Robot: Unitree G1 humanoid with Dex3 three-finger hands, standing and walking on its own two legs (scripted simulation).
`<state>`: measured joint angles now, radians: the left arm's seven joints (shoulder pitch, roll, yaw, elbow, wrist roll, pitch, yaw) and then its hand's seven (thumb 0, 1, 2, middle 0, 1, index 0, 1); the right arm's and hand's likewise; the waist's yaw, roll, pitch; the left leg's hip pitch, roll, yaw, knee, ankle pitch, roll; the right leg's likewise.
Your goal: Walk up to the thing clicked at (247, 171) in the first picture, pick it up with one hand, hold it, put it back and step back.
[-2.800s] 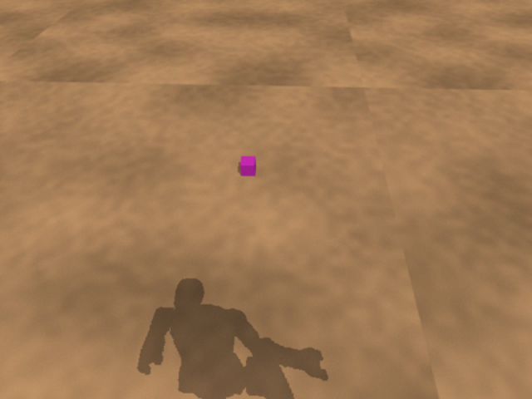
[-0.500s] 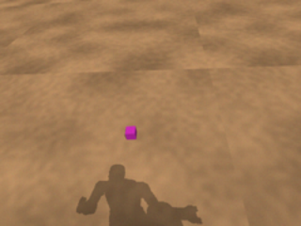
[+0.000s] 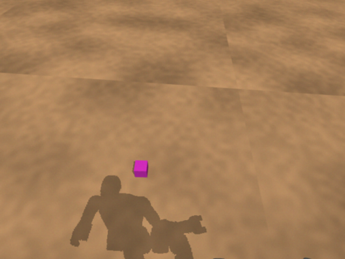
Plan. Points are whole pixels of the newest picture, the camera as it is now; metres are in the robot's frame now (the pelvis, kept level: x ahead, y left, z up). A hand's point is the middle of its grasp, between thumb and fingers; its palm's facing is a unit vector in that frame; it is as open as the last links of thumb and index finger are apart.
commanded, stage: walk up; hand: left
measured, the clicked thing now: (141, 168) +0.75 +0.24 -0.72
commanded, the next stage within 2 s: none
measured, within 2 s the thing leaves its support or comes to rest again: neither
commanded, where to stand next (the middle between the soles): +0.36 +0.01 m, yaw -1 degrees
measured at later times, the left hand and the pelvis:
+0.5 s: hand (84, 224) +0.23 +0.26 -0.11, palm faces -0.04 -0.91 -0.42, open 7.4 cm; pelvis +0.16 -0.01 +0.00, yaw -1 degrees
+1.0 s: hand (89, 193) +0.33 +0.29 -0.16, palm faces -0.07 -0.93 -0.37, open 7.4 cm; pelvis +0.25 +0.03 -0.01, yaw -2 degrees
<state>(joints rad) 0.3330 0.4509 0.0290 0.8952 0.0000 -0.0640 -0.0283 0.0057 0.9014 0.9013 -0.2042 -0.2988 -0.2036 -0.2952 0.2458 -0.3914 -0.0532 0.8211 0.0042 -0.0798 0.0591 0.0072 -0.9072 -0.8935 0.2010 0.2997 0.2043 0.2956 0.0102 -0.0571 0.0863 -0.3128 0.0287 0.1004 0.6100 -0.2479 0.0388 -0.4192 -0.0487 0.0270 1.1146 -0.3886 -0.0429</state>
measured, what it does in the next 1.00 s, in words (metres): walks ahead: right foot, then left foot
